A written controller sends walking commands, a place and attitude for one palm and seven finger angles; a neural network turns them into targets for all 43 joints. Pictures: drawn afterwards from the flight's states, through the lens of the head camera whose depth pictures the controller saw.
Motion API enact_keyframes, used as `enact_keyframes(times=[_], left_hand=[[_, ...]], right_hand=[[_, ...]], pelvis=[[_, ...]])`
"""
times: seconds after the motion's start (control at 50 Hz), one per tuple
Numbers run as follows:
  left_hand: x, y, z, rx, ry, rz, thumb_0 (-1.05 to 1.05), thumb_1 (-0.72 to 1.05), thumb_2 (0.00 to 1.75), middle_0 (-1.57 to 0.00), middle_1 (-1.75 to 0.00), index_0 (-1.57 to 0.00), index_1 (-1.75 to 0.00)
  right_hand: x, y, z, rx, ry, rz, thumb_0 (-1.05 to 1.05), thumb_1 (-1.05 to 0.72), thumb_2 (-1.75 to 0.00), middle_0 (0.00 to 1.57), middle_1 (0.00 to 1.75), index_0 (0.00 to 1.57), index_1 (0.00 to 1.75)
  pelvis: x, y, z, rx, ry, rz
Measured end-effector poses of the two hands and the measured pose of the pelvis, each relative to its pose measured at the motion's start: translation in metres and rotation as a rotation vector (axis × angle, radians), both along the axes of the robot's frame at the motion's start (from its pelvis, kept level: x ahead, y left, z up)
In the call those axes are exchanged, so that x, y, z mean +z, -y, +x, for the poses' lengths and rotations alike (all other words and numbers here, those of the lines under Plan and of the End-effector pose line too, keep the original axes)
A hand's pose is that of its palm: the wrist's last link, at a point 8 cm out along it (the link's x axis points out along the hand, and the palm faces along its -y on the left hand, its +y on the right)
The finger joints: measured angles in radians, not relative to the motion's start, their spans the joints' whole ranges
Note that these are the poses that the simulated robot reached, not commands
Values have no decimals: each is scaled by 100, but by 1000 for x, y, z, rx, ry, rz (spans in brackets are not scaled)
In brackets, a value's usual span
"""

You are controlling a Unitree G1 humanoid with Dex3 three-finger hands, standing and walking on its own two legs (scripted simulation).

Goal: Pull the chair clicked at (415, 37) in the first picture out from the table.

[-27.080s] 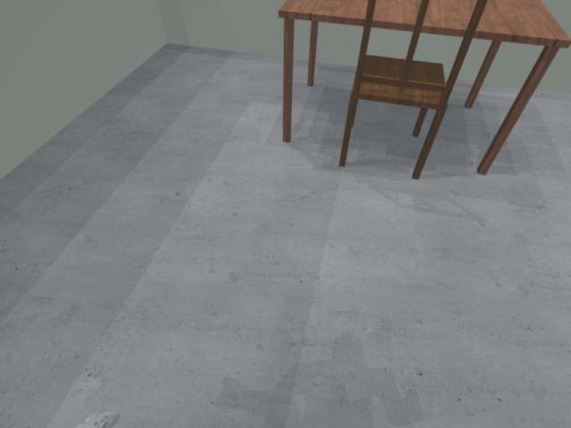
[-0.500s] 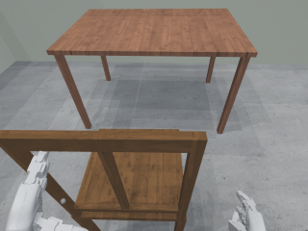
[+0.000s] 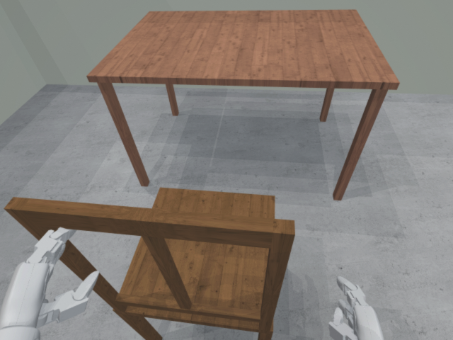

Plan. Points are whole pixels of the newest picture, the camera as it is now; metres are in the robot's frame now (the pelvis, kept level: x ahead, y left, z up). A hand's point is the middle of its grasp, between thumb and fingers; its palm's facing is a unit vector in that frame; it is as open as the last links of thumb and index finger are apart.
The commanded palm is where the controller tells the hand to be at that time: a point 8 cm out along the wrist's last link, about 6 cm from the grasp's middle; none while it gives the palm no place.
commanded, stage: draw the hand back to the body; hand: left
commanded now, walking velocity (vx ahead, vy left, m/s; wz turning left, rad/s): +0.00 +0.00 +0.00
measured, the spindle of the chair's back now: (172, 277) +0.24 +0.16 -0.06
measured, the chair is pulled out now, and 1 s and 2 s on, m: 0.65 0.65 0.66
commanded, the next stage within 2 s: step back with the hand held close in 0.44 s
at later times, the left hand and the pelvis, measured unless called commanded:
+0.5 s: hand (77, 282) +0.16 +0.25 +0.09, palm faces +0.35 -0.78 -0.51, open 6.7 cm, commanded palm +0.14 +0.29 +0.19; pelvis +0.01 -0.01 +0.00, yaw +0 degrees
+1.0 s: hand (60, 313) +0.12 +0.25 +0.09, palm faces +0.10 -0.81 -0.58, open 6.8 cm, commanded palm +0.08 +0.30 +0.19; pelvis -0.07 +0.00 +0.01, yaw -1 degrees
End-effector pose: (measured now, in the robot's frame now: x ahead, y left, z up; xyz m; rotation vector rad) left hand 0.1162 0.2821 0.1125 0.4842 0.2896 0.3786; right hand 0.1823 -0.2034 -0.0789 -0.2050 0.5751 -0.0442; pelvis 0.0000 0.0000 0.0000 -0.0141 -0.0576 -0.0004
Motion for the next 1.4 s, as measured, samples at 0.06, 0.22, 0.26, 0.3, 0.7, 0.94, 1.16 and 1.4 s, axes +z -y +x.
enact_keyframes(times=[0.06,0.22,0.26,0.3,0.7,0.94,1.16,1.4], left_hand=[[3,-3,3,22,-17,16,1,59,75,-19,-25,-35,-27],[6,-3,7,73,-30,24,1,81,86,-20,-29,-39,-33],[5,-3,7,82,-27,19,1,83,87,-20,-29,-39,-33],[5,-2,7,91,-24,14,1,85,88,-21,-30,-39,-34],[4,-13,15,41,-12,9,2,89,90,-21,-30,-38,-35],[10,-7,-10,-164,-33,71,2,89,90,-21,-30,-32,-33],[97,-5,-53,-194,431,299,2,88,90,-22,-31,-34,-35],[60,-34,-52,-45,428,139,1,89,90,-20,-30,-22,-31]], right_hand=[[0,3,6,13,-2,-3,1,-90,-90,20,30,21,30],[-1,14,18,29,-8,-12,1,-90,-90,20,30,21,30],[-1,16,20,32,-10,-15,1,-90,-90,20,30,21,30],[-1,17,22,33,-11,-16,1,-90,-90,20,30,20,30],[4,15,8,-6,-65,-6,1,-90,-90,20,30,21,30],[12,26,-55,-119,-119,-51,1,-90,-90,20,30,20,30],[-3,26,-115,-81,-166,-84,1,-90,-90,20,30,20,30],[-7,28,-167,-224,-131,-13,1,-90,-90,20,30,20,30]], pelvis=[[1,3,3,3,3,2],[4,9,10,7,6,6],[4,10,11,8,7,7],[4,11,12,8,9,8],[8,10,-9,-10,12,14],[7,1,-56,-21,-8,25],[0,5,-89,12,-16,5],[-3,-18,-114,-44,-30,13]])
